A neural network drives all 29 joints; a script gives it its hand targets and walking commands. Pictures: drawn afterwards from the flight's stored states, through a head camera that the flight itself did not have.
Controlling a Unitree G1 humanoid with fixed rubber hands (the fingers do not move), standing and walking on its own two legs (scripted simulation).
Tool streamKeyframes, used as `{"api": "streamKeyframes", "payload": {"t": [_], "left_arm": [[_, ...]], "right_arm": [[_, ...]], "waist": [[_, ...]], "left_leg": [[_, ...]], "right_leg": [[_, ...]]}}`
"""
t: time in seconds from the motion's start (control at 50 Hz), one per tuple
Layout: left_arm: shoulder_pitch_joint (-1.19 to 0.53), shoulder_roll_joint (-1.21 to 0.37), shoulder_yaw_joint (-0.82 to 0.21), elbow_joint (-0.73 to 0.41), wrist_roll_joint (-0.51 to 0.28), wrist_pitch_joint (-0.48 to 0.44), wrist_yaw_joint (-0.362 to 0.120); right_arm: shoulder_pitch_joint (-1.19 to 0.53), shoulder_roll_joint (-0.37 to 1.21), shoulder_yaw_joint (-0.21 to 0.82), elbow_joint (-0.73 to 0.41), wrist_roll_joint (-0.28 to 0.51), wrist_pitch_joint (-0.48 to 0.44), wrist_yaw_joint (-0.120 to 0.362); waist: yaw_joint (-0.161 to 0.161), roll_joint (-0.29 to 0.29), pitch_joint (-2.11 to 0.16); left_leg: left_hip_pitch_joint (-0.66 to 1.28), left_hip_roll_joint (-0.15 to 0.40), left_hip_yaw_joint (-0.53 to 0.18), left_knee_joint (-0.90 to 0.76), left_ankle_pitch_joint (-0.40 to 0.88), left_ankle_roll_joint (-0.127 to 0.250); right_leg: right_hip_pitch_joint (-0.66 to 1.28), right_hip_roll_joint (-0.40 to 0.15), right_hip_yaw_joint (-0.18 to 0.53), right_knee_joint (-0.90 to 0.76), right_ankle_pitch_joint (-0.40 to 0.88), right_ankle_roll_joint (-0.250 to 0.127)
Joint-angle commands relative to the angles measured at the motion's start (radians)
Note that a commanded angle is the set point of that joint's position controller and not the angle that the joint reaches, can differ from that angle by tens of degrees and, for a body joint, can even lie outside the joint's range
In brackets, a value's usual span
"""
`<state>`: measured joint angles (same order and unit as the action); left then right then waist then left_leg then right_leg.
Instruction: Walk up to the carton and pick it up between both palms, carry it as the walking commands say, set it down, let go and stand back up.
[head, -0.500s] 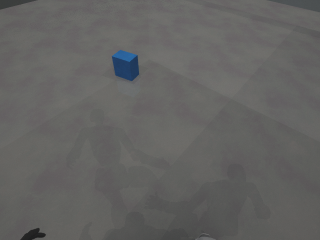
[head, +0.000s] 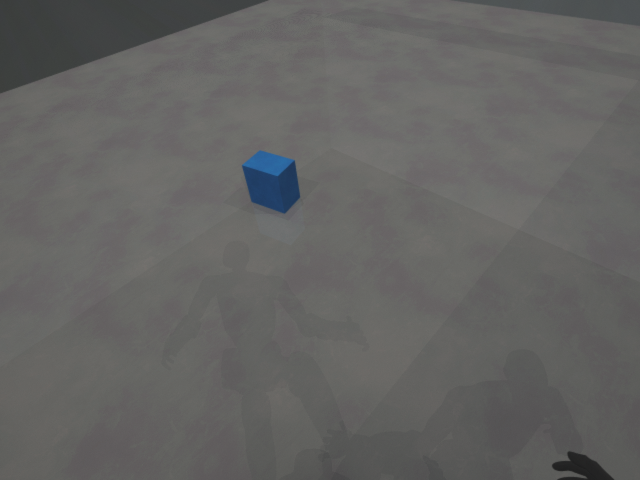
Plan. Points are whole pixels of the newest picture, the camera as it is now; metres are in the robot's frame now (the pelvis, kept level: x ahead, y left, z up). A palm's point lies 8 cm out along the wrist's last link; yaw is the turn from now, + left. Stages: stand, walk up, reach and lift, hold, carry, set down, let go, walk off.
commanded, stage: walk up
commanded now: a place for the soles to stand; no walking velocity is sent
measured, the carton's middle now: (272, 181) +1.61 +0.33 -0.67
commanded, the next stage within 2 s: none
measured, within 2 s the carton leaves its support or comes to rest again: neither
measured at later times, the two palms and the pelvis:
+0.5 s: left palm (77, 405) +0.27 +0.40 -0.08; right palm (521, 370) +0.32 -0.27 -0.10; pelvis +0.21 +0.04 -0.01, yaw +4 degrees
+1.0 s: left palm (101, 305) +0.47 +0.45 -0.10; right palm (455, 259) +0.53 -0.22 -0.08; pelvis +0.42 +0.10 -0.02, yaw +4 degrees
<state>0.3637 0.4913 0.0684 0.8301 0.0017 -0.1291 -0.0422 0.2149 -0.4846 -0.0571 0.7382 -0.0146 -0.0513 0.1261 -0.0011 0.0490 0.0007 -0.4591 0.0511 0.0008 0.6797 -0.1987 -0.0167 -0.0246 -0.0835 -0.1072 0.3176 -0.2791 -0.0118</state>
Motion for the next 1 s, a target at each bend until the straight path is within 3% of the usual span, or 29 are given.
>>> {"api": "streamKeyframes", "payload": {"t": [0.0, 0.04, 0.08, 0.1, 0.12, 0.14, 0.18, 0.22, 0.26, 0.32, 0.4, 0.44, 0.48, 0.5, 0.52, 0.54, 0.56, 0.58, 0.62, 0.64, 0.76, 0.8, 0.84, 0.86, 0.88, 0.9, 0.92, 0.94, 0.98], "left_arm": [[0.041, 0.267, 0.071, -0.052, -0.016, 0.010, 0.012], [-0.015, 0.271, 0.057, -0.074, -0.016, 0.016, 0.016], [-0.057, 0.212, 0.040, -0.093, -0.017, 0.029, 0.020], [-0.010, 0.101, -0.003, -0.127, -0.017, 0.022, 0.017], [-0.049, 0.100, -0.008, -0.130, -0.011, 0.015, 0.010], [-0.092, 0.182, 0.014, -0.106, -0.006, 0.021, 0.011], [-0.019, 0.172, 0.018, -0.077, -0.027, 0.021, 0.003], [-0.037, 0.162, 0.019, -0.053, -0.015, 0.028, -0.008], [-0.058, 0.159, 0.021, -0.057, -0.003, 0.032, -0.007], [-0.093, 0.153, 0.022, -0.031, 0.007, 0.031, -0.015], [-0.086, 0.153, 0.033, -0.019, 0.006, 0.029, -0.018], [-0.098, 0.147, 0.030, -0.022, 0.008, 0.020, -0.016], [-0.033, 0.139, 0.031, -0.008, 0.013, 0.008, 0.001], [0.080, 0.164, 0.046, 0.017, 0.017, -0.002, 0.017], [0.159, 0.261, 0.072, 0.017, 0.027, -0.016, 0.033], [0.172, 0.328, 0.085, 0.006, 0.025, -0.016, 0.042], [0.118, 0.321, 0.081, -0.004, 0.010, -0.009, 0.038], [0.051, 0.289, 0.076, -0.027, 0.001, -0.007, 0.037], [-0.007, 0.262, 0.072, -0.049, 0.005, 0.000, 0.032], [-0.027, 0.266, 0.070, -0.067, 0.012, 0.003, 0.027], [-0.011, 0.271, 0.070, -0.077, -0.002, 0.007, 0.003], [-0.033, 0.278, 0.062, -0.083, -0.006, 0.017, 0.003], [-0.068, 0.248, 0.050, -0.088, -0.015, 0.025, 0.006], [-0.037, 0.195, 0.026, -0.101, -0.020, 0.025, 0.006], [-0.030, 0.114, -0.009, -0.127, -0.017, 0.020, 0.008], [-0.086, 0.142, -0.003, -0.124, -0.009, 0.027, 0.012], [-0.085, 0.205, 0.014, -0.096, -0.006, 0.034, 0.014], [-0.054, 0.189, 0.019, -0.091, -0.024, 0.030, 0.011], [-0.014, 0.165, 0.021, -0.062, -0.023, 0.031, 0.000]], "right_arm": [[-0.175, -0.105, -0.040, -0.078, -0.003, -0.003, -0.002], [-0.098, -0.123, -0.052, -0.041, -0.005, -0.008, -0.009], [0.192, -0.186, -0.088, 0.048, -0.017, -0.016, -0.029], [0.312, -0.286, -0.124, 0.065, -0.024, -0.022, -0.054], [0.261, -0.307, -0.115, 0.034, -0.002, -0.029, -0.069], [0.167, -0.306, -0.109, 0.015, 0.028, -0.030, -0.072], [0.066, -0.231, -0.085, -0.023, 0.019, -0.029, -0.071], [0.070, -0.180, -0.071, -0.019, 0.010, -0.027, -0.068], [0.117, -0.210, -0.079, -0.027, -0.001, -0.028, -0.062], [0.090, -0.214, -0.083, -0.034, 0.005, -0.023, -0.048], [0.025, -0.217, -0.076, -0.045, 0.007, -0.020, -0.042], [0.034, -0.215, -0.072, -0.043, 0.010, -0.013, -0.041], [0.045, -0.174, -0.063, -0.035, 0.019, -0.007, -0.042], [0.042, -0.134, -0.050, -0.048, 0.021, -0.010, -0.046], [0.074, -0.066, -0.024, -0.078, 0.023, -0.021, -0.045], [0.016, -0.094, -0.021, -0.082, 0.014, -0.023, -0.049], [-0.017, -0.165, -0.035, -0.070, 0.007, -0.011, -0.058], [-0.003, -0.172, -0.045, -0.054, 0.009, -0.007, -0.054], [0.013, -0.164, -0.051, -0.041, 0.001, -0.011, -0.039], [0.018, -0.162, -0.056, -0.027, 0.002, -0.008, -0.030], [-0.066, -0.120, -0.053, -0.038, 0.000, -0.006, -0.006], [-0.052, -0.129, -0.053, -0.029, -0.006, -0.013, -0.014], [0.068, -0.142, -0.060, 0.011, -0.002, -0.026, -0.032], [0.186, -0.200, -0.081, 0.047, -0.015, -0.033, -0.048], [0.250, -0.286, -0.111, 0.029, -0.022, -0.038, -0.066], [0.220, -0.320, -0.111, 0.002, -0.008, -0.040, -0.077], [0.175, -0.302, -0.103, 0.001, 0.021, -0.041, -0.079], [0.121, -0.256, -0.086, -0.011, 0.017, -0.039, -0.079], [0.098, -0.191, -0.068, -0.018, 0.006, -0.033, -0.077]], "waist": [[0.081, -0.203, 0.087], [0.026, -0.219, 0.055], [-0.114, -0.048, -0.133], [-0.163, 0.261, -0.211], [-0.133, 0.281, -0.119], [-0.090, 0.063, -0.044], [-0.029, 0.080, -0.013], [-0.035, 0.066, -0.049], [-0.055, 0.156, -0.062], [-0.056, 0.136, -0.060], [-0.037, 0.141, -0.050], [-0.047, 0.085, -0.041], [-0.003, 0.034, -0.103], [0.059, -0.055, -0.165], [0.098, -0.293, -0.224], [0.118, -0.358, -0.129], [0.105, -0.159, -0.050], [0.063, -0.155, -0.008], [0.032, -0.154, 0.073], [0.031, -0.211, 0.117], [0.056, -0.212, 0.111], [0.035, -0.200, 0.065], [-0.033, -0.090, -0.020], [-0.087, 0.079, -0.120], [-0.123, 0.291, -0.145], [-0.113, 0.192, -0.064], [-0.076, 0.073, 0.004], [-0.043, 0.077, 0.035], [-0.033, 0.138, -0.027]], "left_leg": [[-0.135, 0.027, 0.062, -0.141, 0.070, 0.014], [0.009, 0.011, 0.074, -0.196, 0.057, 0.043], [0.440, -0.026, 0.041, -0.254, 0.024, 0.126], [0.639, 0.191, -0.277, -0.305, -0.134, 0.200], [0.654, 0.265, -0.583, -0.433, -0.194, 0.249], [0.445, 0.286, -0.577, -0.420, -0.215, 0.276], [0.382, 0.196, -0.389, -0.414, -0.164, 0.245], [0.328, 0.127, -0.248, -0.394, -0.066, 0.220], [0.307, 0.137, -0.228, -0.420, -0.163, 0.246], [0.278, 0.137, -0.258, -0.468, -0.331, 0.244], [0.199, 0.117, -0.192, -0.438, -0.348, 0.218], [0.249, 0.114, -0.172, -0.384, -0.269, 0.212], [0.268, 0.104, -0.139, -0.236, -0.134, 0.179], [0.188, 0.058, -0.088, -0.041, -0.024, 0.143], [-0.030, -0.009, -0.026, 0.241, -0.051, 0.093], [-0.363, -0.113, -0.006, 0.342, -0.307, 0.051], [-0.376, -0.040, -0.108, 0.421, -0.281, 0.059], [-0.332, -0.006, -0.104, 0.393, -0.219, 0.051], [-0.272, 0.009, -0.066, 0.293, -0.200, 0.030], [-0.198, 0.003, -0.038, 0.244, -0.171, 0.012], [-0.027, 0.018, 0.053, -0.060, -0.042, -0.010], [0.031, -0.010, 0.104, -0.145, 0.009, 0.007], [0.237, -0.054, 0.106, -0.266, 0.018, 0.040], [0.414, 0.014, -0.009, -0.317, -0.064, 0.096], [0.571, 0.240, -0.410, -0.398, -0.155, 0.193], [0.535, 0.297, -0.584, -0.446, -0.241, 0.259], [0.393, 0.308, -0.555, -0.403, -0.219, 0.262], [0.355, 0.252, -0.452, -0.405, -0.163, 0.251], [0.386, 0.132, -0.235, -0.368, 0.006, 0.200]], "right_leg": [[0.084, -0.201, 0.038, -0.025, 0.348, -0.162], [0.019, -0.200, 0.007, 0.072, 0.390, -0.137], [-0.159, -0.105, -0.051, 0.507, 0.396, -0.072], [-0.419, -0.012, -0.039, 0.815, 0.118, -0.034], [-0.672, 0.099, 0.059, 0.913, -0.242, -0.027], [-0.617, 0.012, 0.152, 0.919, -0.169, -0.031], [-0.609, -0.036, 0.128, 0.790, -0.078, -0.039], [-0.527, -0.029, 0.090, 0.622, -0.118, -0.015], [-0.536, -0.029, 0.060, 0.527, -0.120, 0.004], [-0.537, -0.001, 0.033, 0.431, 0.022, 0.012], [-0.435, 0.018, -0.009, 0.329, 0.134, 0.019], [-0.409, 0.047, -0.022, 0.243, 0.105, 0.010], [-0.261, 0.074, -0.034, 0.140, 0.149, -0.015], [-0.068, 0.041, 0.024, 0.097, 0.098, -0.037], [0.140, -0.205, 0.331, 0.034, -0.038, -0.107], [0.257, -0.356, 0.631, -0.029, -0.110, -0.222], [0.112, -0.393, 0.635, -0.053, -0.252, -0.255], [0.045, -0.319, 0.508, -0.063, -0.336, -0.231], [-0.085, -0.257, 0.357, -0.095, -0.274, -0.212], [-0.177, -0.219, 0.291, -0.128, -0.262, -0.207], [-0.163, -0.174, 0.135, -0.085, -0.108, -0.193], [-0.107, -0.183, 0.114, 0.022, 0.080, -0.171], [-0.158, -0.147, 0.059, 0.236, 0.182, -0.125], [-0.254, -0.071, -0.016, 0.499, 0.234, -0.078], [-0.540, 0.041, 0.006, 0.748, -0.073, -0.029], [-0.715, 0.063, 0.093, 0.824, -0.217, -0.022], [-0.651, -0.002, 0.156, 0.841, -0.167, -0.020], [-0.646, -0.009, 0.121, 0.776, -0.144, -0.030], [-0.571, -0.013, 0.093, 0.615, -0.106, -0.011]]}}
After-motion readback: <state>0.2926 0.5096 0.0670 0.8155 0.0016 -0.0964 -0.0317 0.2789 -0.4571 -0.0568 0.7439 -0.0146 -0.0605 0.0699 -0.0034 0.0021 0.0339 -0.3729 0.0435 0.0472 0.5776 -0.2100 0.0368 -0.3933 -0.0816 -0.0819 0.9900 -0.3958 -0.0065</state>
